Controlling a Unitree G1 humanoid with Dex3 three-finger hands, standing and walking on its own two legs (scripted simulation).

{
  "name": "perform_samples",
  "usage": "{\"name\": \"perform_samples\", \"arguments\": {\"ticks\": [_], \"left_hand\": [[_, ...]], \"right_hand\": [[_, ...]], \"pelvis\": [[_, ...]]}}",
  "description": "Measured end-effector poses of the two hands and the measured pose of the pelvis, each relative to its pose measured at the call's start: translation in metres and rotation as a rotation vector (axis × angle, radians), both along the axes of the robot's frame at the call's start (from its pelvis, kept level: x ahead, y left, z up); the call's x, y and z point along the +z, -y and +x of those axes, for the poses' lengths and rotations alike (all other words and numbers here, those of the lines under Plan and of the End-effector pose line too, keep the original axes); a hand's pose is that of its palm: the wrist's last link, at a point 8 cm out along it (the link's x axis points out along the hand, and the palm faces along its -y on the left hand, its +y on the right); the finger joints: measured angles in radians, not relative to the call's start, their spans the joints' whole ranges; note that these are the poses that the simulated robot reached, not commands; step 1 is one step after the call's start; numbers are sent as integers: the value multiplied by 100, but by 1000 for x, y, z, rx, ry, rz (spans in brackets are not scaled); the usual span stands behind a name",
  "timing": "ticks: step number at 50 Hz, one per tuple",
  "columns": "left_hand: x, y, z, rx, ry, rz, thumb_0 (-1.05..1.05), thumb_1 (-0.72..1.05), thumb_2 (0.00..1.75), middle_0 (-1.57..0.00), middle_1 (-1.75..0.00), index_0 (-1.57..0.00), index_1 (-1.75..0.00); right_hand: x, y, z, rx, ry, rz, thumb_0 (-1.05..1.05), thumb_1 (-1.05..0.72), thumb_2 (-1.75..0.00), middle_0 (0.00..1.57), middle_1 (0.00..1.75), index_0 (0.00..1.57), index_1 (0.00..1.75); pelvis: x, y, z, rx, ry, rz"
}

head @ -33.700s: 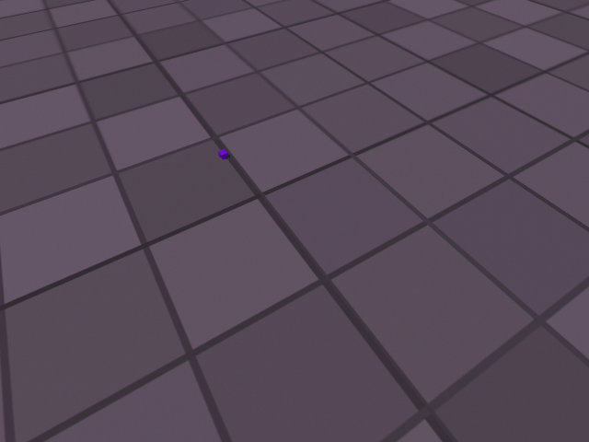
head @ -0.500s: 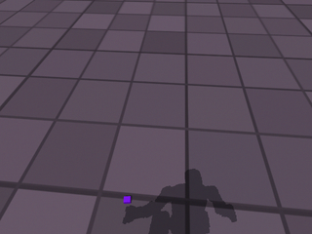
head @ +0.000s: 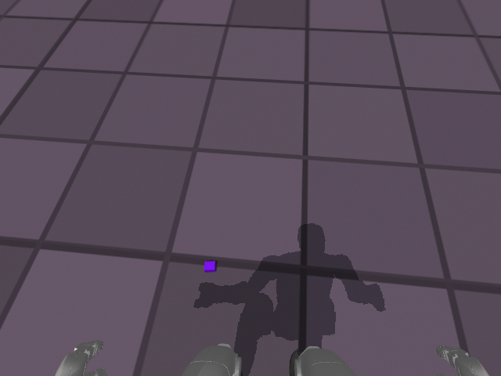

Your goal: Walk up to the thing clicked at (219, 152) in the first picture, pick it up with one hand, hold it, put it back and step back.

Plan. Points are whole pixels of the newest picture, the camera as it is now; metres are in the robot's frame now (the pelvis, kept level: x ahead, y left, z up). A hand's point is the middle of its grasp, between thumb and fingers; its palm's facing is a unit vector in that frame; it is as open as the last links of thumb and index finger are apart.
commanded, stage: walk up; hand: left
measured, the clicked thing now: (210, 266) +0.50 +0.20 -0.75
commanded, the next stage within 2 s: none
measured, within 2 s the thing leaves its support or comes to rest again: neither
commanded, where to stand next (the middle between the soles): +0.11 -0.03 m, yaw -1 degrees
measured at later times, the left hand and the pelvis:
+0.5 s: hand out of the picture +0.00 +0.31 -0.16, palm faces -0.10 -0.92 -0.39, open 7.4 cm; pelvis -0.12 +0.04 -0.01, yaw -4 degrees
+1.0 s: hand out of the picture -0.13 +0.27 -0.16, palm faces -0.02 -0.94 -0.34, open 7.4 cm; pelvis -0.25 +0.02 +0.00, yaw -1 degrees
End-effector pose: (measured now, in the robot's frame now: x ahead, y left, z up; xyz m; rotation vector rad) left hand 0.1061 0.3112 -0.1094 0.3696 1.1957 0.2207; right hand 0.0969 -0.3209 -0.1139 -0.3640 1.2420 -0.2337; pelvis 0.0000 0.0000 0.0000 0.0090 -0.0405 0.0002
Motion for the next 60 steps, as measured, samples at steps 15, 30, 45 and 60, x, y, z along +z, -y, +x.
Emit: {"name": "perform_samples", "arguments": {"ticks": [15, 30, 45, 60], "left_hand": [[-19, -40, -43, -32, 41, -41, 1, 91, 90, -20, -30, -20, -30], [-9, -20, -131, -80, 0, 13, 1, 91, 90, -20, -30, -20, -30], [-1, -8, -192, -77, 159, -26, 1, 90, 90, -21, -30, -20, -30], [-12, -1, -334, -16, -60, -42, 1, 91, 90, -20, -30, -20, -30]], "right_hand": [[10, -57, -136, -37, -108, -38, 0, -90, -90, 20, 30, 20, 30], [-5, -18, -155, -37, 104, -38, 0, -90, -90, 21, 30, 20, 30], [1, -21, -241, 33, 65, -62, 0, -90, -90, 20, 30, 20, 30], [23, -7, -303, 20, 138, -27, 0, -89, -90, 21, 30, 20, 30]], "pelvis": [[-4, -46, -70, 6, -17, -24], [-15, -22, -144, -74, 8, -46], [-14, -21, -228, -12, -18, -2], [-2, 3, -283, -83, -4, -8]]}}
